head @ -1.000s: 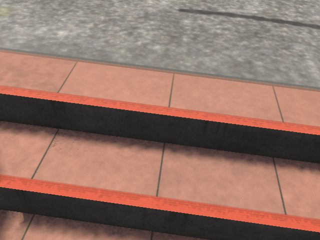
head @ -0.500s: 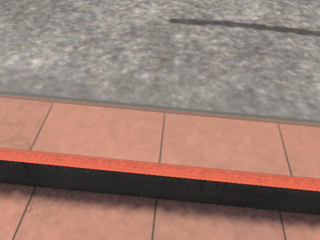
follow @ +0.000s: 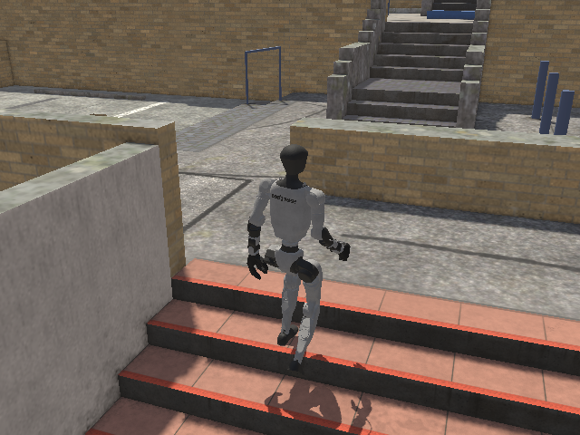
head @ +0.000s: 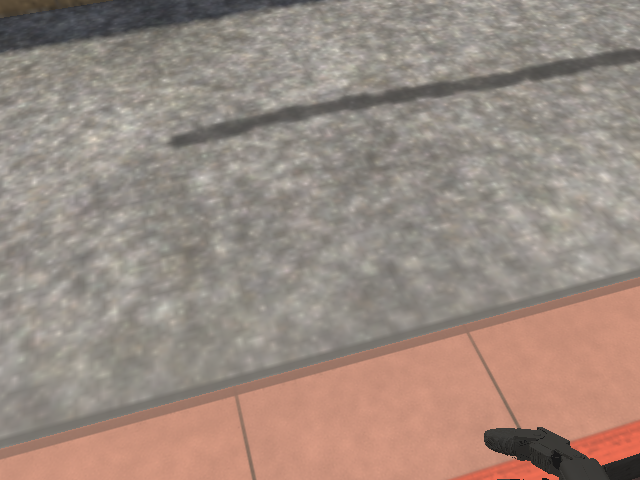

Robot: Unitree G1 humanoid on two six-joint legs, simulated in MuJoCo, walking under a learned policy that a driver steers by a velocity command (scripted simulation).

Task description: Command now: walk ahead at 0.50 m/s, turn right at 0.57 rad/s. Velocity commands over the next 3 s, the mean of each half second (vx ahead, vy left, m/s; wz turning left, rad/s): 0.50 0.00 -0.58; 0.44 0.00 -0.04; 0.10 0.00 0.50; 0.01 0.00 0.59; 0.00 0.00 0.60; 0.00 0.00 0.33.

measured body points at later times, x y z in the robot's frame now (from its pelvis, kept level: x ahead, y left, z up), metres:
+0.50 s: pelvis +0.27 -0.06 +0.07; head +0.31 -0.07 +0.52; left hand +0.55 -0.01 +0.00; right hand +0.12 -0.24 -0.07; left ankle +0.10 +0.11 -0.64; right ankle +0.40 -0.23 -0.49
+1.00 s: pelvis +0.60 -0.18 +0.24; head +0.60 -0.18 +0.69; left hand +0.69 +0.05 +0.10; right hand +0.72 -0.46 +0.15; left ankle +0.79 -0.16 -0.46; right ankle +0.41 -0.24 -0.49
